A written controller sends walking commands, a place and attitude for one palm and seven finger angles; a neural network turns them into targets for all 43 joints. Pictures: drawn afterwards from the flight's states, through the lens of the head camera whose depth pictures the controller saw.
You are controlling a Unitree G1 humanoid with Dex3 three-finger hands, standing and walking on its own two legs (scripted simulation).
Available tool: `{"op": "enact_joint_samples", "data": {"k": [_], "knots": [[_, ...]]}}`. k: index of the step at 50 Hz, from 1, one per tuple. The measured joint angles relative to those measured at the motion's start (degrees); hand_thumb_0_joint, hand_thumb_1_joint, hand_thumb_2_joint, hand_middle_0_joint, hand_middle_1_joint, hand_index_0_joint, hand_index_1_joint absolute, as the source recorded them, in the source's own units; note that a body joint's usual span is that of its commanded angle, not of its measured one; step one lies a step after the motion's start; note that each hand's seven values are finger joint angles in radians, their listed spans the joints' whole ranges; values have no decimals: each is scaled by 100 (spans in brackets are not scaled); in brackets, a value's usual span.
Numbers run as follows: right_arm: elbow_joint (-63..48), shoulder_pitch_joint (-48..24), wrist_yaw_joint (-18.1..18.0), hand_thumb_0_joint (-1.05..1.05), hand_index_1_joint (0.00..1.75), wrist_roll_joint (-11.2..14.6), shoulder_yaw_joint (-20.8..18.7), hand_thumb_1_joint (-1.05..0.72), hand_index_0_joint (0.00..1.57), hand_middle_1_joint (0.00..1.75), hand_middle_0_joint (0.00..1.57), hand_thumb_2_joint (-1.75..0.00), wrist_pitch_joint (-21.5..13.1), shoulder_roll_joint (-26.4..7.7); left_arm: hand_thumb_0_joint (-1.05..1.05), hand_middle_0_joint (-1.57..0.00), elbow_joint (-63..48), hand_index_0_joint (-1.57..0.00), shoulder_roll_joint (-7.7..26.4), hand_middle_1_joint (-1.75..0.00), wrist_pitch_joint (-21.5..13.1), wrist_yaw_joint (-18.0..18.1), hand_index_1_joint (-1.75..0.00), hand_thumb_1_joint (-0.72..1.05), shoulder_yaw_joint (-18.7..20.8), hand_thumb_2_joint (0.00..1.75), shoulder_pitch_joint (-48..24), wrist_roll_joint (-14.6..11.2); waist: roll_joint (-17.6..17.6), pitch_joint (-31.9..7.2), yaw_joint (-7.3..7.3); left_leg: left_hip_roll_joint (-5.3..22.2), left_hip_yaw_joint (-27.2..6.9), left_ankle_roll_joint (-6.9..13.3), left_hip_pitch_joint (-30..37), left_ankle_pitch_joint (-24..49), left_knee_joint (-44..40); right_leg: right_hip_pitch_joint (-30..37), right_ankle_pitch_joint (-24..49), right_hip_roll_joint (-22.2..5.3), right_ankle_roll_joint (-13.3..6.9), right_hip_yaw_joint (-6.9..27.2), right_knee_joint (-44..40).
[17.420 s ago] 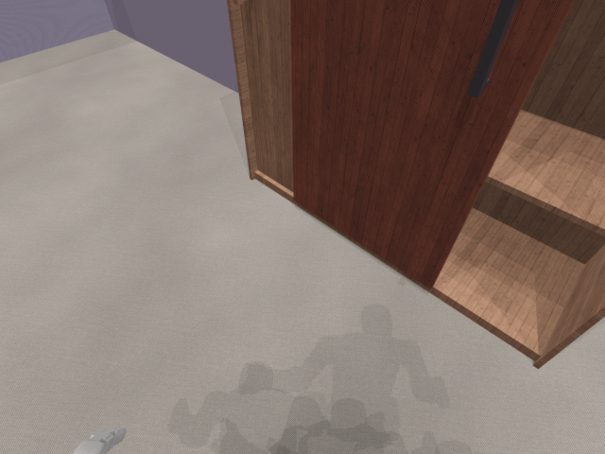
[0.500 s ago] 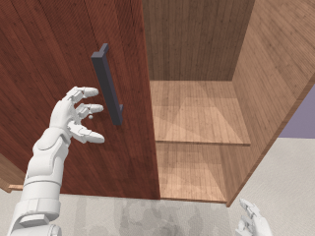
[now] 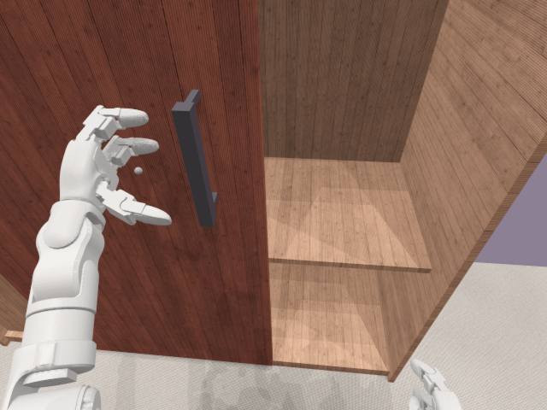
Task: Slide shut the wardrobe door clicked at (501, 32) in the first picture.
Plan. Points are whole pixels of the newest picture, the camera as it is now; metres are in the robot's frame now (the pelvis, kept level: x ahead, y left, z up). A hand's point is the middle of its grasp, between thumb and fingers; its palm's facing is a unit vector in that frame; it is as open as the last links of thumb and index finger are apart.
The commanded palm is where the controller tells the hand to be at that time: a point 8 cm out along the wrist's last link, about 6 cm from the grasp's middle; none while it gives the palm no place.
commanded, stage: move the hooked fingers beside the handle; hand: left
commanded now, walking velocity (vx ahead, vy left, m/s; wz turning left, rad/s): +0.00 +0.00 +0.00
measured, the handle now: (201, 163) +0.43 +0.14 +0.17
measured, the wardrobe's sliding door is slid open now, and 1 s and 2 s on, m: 0.40 0.40 0.40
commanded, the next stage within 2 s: feel for the door with the fingertips in 0.76 s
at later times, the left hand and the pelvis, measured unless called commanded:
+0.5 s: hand (133, 179) +0.38 +0.22 +0.18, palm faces -0.01 -1.00 -0.05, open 14.0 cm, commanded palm +0.33 +0.26 +0.17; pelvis +0.00 +0.00 +0.00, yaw +0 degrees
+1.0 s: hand (155, 204) +0.36 +0.19 +0.15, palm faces -0.04 -1.00 -0.03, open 14.0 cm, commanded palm +0.34 +0.24 +0.17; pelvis +0.00 +0.01 +0.00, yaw +0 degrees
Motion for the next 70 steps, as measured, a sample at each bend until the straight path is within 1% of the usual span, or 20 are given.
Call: {"op": "enact_joint_samples", "data": {"k": [4,8,10,13,17,20,23,26,29,32,36,38,41,45,47,50,54,56,63,70], "knots": [[-9,-78,-54,1,30,173,69,-90,20,30,20,-90,166,-126,-1,-30,1172,-31,509,-120,654,-380,-120,-51,-83,30,-804,-188,158,-32,1,-1,-99,5,-111,19,53,-17,54,4,1,-98,-73],[-152,-108,-21,1,30,218,3,-90,20,30,21,-90,221,-299,-1,-30,1677,-30,417,-120,1190,-723,-120,-50,-336,30,-715,-296,298,27,-17,-53,-106,41,-345,96,57,-264,99,-49,32,-108,-26],[-206,-109,-11,1,30,174,-55,-90,20,30,21,-90,195,-313,-1,-30,1344,-30,158,-120,1100,-685,-120,-50,-356,30,-345,-266,281,98,-29,-67,-69,55,-401,104,61,-358,91,-65,44,-71,32],[-193,-68,-10,1,30,49,-93,-90,20,30,20,-90,76,-234,-1,-30,467,-30,-215,-120,542,-415,-120,-50,-313,30,180,-151,143,188,-25,-61,-8,50,-333,85,35,-346,57,-63,41,-9,77],[-18,29,-12,1,30,-38,-51,-90,20,30,20,-90,-9,-90,-1,-30,29,-31,-165,-120,-45,-127,-120,-50,-98,30,134,-16,-7,54,-35,-19,10,13,-108,24,-10,-127,10,-20,16,10,22],[62,15,-45,1,30,55,10,-90,20,30,20,-90,101,-76,-1,-31,662,-31,258,-120,167,-240,-120,-50,113,30,-459,-99,20,-40,-62,20,-19,0,-19,-25,18,16,11,21,-2,-18,-52],[-45,11,-53,1,30,178,37,-90,20,30,20,-90,238,-177,-1,-30,1480,-31,685,-120,760,-558,-120,-50,75,30,-824,-227,137,-76,-95,17,-43,8,-113,-6,31,-44,52,20,6,-41,-94],[-204,20,-18,1,30,221,-23,-90,20,30,20,-90,290,-313,-1,-30,1735,-30,733,-120,1171,-830,-120,-50,-37,30,-615,-301,261,-32,-104,-18,-36,42,-281,41,42,-216,90,-16,35,-36,-70],[-269,49,-1,1,30,181,-131,-90,20,30,20,-90,223,-351,-1,-30,1157,-30,328,-120,1009,-797,-120,-50,-128,30,-60,-286,256,93,-53,-57,-22,74,-374,52,76,-329,77,-56,62,-23,8],[-175,51,-14,1,30,77,-140,-90,20,30,20,-90,67,-268,-1,-30,187,-30,-112,-120,440,-529,-120,-50,-221,30,397,-221,120,196,18,-70,-6,74,-297,39,63,-277,48,-71,68,-6,37],[50,9,-17,1,30,0,-61,-90,20,30,20,-90,-59,-118,-1,-30,-154,-30,-193,-120,-25,-249,-120,-50,-223,30,194,-106,10,73,31,-59,-27,51,-112,6,27,-73,21,-58,57,-27,-24],[108,-74,-38,1,30,45,3,-90,20,30,20,-90,12,-74,-1,-31,263,-31,8,-120,120,-232,-120,-51,-159,30,-237,-123,19,11,1,-46,-42,47,-71,-11,38,-12,20,-44,49,-42,-49],[30,-172,-64,1,30,137,80,-90,20,30,20,-90,180,-83,-1,-31,1186,-31,379,-120,683,-376,-120,-51,-138,30,-804,-188,89,-25,-56,-36,-49,46,-133,12,34,-60,58,-33,46,-48,-83],[-224,-158,-26,1,30,168,40,-90,20,30,21,-90,287,-180,-1,-30,1673,-30,504,-120,1209,-579,-120,-50,-112,30,-711,-199,207,8,-114,-51,-11,70,-311,80,0,-264,120,-50,63,-11,-85],[-303,-87,3,1,30,139,-39,-90,20,30,21,-90,251,-204,-1,-30,1299,-30,318,-120,1059,-553,-120,-50,-113,30,-330,-187,215,63,-95,-61,12,83,-351,80,6,-321,115,-60,73,12,-56],[-243,45,33,1,30,69,-112,-90,20,30,20,-90,117,-190,-1,-30,465,-30,-97,-120,492,-425,-120,-50,-224,30,193,-194,132,110,0,-72,23,85,-297,44,18,-282,65,-73,81,23,-14],[24,58,58,1,30,23,-92,-90,20,30,20,-90,17,-121,-1,-30,53,-30,-345,-120,31,-238,-120,-50,-394,30,210,-141,24,61,52,-62,-16,68,-157,-33,67,-109,1,-62,72,-15,-11],[86,-7,56,1,30,46,-63,-90,20,30,20,-90,53,-100,-1,-30,222,-31,-290,-120,117,-169,-120,-51,-434,30,-15,-90,24,35,32,-52,-30,63,-124,-54,90,-59,-6,-51,64,-28,-19],[-122,-196,51,1,30,110,-44,-90,20,30,20,-90,228,-108,-1,-30,621,-31,-193,-120,973,-64,-120,-51,-499,30,-307,-121,183,59,-57,-62,21,80,-166,39,-22,-143,78,-60,73,22,-81],[-107,-167,91,1,30,39,-47,-90,20,30,20,-90,195,-35,-1,-30,235,-31,-409,-120,594,125,-120,-50,-476,30,-23,-45,88,51,10,-39,33,52,-89,28,-54,-90,47,-38,53,34,-71]]}}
